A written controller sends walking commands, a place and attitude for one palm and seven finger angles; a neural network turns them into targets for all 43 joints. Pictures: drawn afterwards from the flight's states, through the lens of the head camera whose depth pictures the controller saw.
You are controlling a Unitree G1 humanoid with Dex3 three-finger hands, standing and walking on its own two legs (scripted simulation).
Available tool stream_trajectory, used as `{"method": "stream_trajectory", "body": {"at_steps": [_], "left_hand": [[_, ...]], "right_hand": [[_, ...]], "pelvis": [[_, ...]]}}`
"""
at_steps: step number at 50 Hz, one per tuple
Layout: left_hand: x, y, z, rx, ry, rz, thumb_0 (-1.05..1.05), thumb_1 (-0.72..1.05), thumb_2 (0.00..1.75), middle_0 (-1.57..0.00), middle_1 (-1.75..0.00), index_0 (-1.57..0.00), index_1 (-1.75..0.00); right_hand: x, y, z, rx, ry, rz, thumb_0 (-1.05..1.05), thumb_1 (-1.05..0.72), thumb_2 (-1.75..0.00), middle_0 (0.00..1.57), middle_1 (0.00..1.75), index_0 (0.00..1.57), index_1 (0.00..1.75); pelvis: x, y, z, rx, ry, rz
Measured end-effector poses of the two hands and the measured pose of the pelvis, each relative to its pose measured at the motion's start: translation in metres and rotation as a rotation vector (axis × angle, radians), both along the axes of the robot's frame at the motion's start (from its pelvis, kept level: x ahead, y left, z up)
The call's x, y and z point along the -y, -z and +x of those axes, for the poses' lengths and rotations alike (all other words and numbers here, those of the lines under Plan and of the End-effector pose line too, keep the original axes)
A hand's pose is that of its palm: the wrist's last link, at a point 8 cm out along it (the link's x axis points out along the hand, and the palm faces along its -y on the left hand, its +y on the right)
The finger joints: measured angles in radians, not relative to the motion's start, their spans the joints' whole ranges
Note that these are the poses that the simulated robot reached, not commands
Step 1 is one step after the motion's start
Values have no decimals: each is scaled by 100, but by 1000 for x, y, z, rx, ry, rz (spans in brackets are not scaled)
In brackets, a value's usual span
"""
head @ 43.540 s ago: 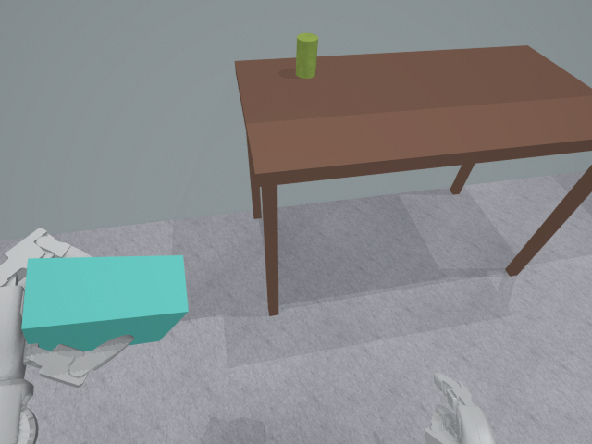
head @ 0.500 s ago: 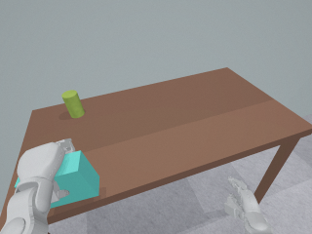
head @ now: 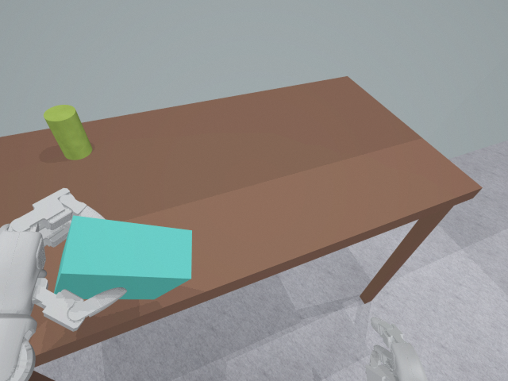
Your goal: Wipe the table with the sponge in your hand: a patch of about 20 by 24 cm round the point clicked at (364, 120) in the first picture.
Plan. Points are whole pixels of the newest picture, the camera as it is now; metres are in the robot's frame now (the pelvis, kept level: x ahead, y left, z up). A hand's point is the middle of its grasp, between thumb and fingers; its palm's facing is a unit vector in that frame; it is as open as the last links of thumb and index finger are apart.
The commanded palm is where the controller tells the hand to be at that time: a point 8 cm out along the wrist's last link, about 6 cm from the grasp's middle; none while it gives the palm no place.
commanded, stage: step back with the hand held close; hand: left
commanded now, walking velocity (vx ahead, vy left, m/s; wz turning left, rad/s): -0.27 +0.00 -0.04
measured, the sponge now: (139, 266) +0.22 +0.18 +0.12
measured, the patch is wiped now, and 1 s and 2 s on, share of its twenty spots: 1.00 1.00 1.00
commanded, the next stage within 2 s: stop stepping back and stand still in 0.98 s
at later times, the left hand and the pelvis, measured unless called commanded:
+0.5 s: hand (6, 293) +0.16 +0.27 +0.17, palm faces +0.35 -0.81 -0.46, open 10.0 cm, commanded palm +0.11 +0.31 +0.19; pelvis -0.05 +0.03 -0.01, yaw +1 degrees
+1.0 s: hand out of the picture +0.03 +0.28 +0.18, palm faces +0.37 -0.82 -0.44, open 10.0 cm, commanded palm -0.02 +0.32 +0.19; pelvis -0.18 +0.04 +0.00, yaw +1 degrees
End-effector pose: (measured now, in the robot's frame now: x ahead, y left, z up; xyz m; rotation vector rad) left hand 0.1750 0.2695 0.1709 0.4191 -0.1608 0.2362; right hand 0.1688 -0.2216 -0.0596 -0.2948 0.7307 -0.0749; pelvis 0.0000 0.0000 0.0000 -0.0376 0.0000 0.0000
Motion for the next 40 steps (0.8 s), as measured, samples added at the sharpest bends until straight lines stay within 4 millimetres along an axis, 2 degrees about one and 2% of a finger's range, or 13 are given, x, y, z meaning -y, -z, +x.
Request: {"method": "stream_trajectory", "body": {"at_steps": [5,9,12,17,21,26,29,34,37,40], "left_hand": [[-20,-26,-6,68,-18,109,-1,-51,106,-71,-135,-77,-132],[-40,-20,-8,45,-70,110,-1,-51,106,-71,-136,-77,-132],[-47,-4,-12,11,-91,59,-1,-51,106,-71,-136,-77,-132],[-42,11,-22,11,-62,13,-1,-51,106,-71,-136,-77,-133],[-40,1,-35,65,-34,69,-1,-51,106,-71,-136,-77,-132],[-45,-19,-61,132,-59,148,-1,-51,106,-72,-136,-77,-132],[-48,-20,-77,154,-87,132,-1,-51,106,-72,-136,-77,-133],[-52,-2,-94,174,-104,-7,-1,-52,106,-72,-136,-77,-133],[-57,8,-101,180,-90,-42,-1,-52,107,-72,-136,-77,-133],[-65,11,-114,151,-73,6,-1,-52,107,-72,-136,-77,-133]], "right_hand": [[14,18,-34,-99,96,-26,1,-90,-90,21,30,20,30],[13,23,-50,-101,153,-13,1,-90,-90,21,30,20,30],[6,20,-55,-67,163,-5,1,-90,-90,21,30,20,30],[-8,8,-52,5,118,-16,1,-90,-90,21,30,20,30],[-16,1,-48,59,68,-24,1,-90,-90,21,30,20,30],[-20,1,-51,75,21,-13,1,-90,-90,21,30,20,30],[-19,5,-57,58,12,-7,1,-90,-90,21,30,20,30],[-22,2,-75,7,24,-31,1,-90,-90,21,30,20,30],[-28,-2,-84,23,7,-68,1,-90,-90,21,30,20,30],[-35,-2,-95,49,14,-68,1,-90,-90,21,30,20,30]], "pelvis": [[-12,1,-3,-25,2,-10],[-20,1,-8,-27,12,-9],[-25,2,-13,-23,17,-8],[-30,4,-27,-18,19,-13],[-30,7,-39,-13,9,-15],[-27,7,-53,-5,-15,-37],[-25,9,-61,-5,-30,-40],[-28,8,-75,-15,-55,-4],[-35,13,-92,-40,-83,5],[-43,17,-118,-43,-71,32]]}}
